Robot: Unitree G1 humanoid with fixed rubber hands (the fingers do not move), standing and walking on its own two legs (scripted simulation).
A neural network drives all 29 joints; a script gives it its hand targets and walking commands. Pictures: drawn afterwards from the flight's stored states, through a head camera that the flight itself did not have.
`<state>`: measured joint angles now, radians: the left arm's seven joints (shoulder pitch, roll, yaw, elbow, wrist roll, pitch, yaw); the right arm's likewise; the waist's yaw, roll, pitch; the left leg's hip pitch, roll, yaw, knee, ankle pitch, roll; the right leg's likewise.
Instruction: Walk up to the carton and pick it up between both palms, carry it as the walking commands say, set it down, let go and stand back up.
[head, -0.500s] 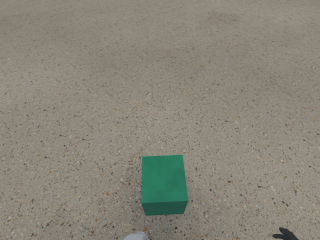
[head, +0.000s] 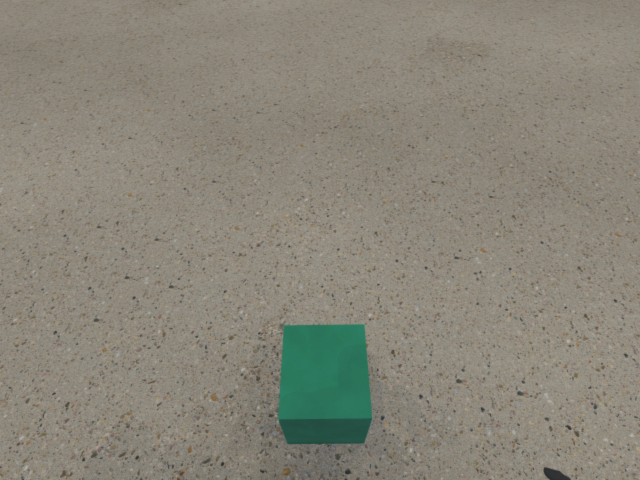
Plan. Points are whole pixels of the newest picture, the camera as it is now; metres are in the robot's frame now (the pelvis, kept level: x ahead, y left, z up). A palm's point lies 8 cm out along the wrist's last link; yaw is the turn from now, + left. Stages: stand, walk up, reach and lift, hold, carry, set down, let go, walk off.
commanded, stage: walk up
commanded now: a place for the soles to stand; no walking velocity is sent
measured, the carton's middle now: (324, 385) +0.45 +0.03 -0.63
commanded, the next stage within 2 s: reach and lift in 0.88 s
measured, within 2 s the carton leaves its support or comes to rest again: neither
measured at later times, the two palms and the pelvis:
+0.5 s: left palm out of the picture +0.11 +0.31 -0.10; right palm out of the picture +0.12 -0.30 -0.11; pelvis +0.02 +0.00 +0.00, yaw +2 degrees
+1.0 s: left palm out of the picture +0.13 +0.31 -0.10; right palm (559, 464) +0.18 -0.28 -0.10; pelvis +0.01 +0.00 -0.01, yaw +0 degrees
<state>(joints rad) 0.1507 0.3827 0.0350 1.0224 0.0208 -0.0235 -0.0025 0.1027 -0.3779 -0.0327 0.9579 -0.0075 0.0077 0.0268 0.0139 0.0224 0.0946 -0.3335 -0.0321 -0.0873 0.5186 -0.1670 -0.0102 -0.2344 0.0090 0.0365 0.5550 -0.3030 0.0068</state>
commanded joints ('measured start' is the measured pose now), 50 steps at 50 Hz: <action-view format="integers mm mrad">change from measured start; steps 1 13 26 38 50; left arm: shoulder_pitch -43 -144 -166 -126 -168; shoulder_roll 238 245 223 217 182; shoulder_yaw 45 53 47 45 197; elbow -73 -52 -40 -47 -542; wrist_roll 0 -4 -2 -8 23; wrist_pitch -30 1 -1 15 239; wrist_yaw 9 18 13 12 -47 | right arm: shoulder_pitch -29 -74 -16 -69 -162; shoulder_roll -199 -190 -197 -221 -119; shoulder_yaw -61 -40 -36 -46 -97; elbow -51 5 16 8 -426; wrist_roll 3 -6 -1 -2 -77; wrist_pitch -20 -13 -19 -10 186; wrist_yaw -10 -19 -26 -18 46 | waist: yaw -26 -8 -33 1 34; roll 17 -70 -58 -10 -35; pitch -198 -110 -190 -141 -72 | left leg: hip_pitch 170 112 146 117 311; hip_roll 73 84 103 111 -31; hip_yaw -78 -87 -108 -127 195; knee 7 -50 -87 -109 44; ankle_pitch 150 136 168 105 -150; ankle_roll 47 59 61 67 -34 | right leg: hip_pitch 5 59 112 79 -278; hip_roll -142 -139 -118 -111 -24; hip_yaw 127 100 58 59 -67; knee -125 -148 -145 -156 -146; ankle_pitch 206 111 159 50 -227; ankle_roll -70 -65 -60 -58 -18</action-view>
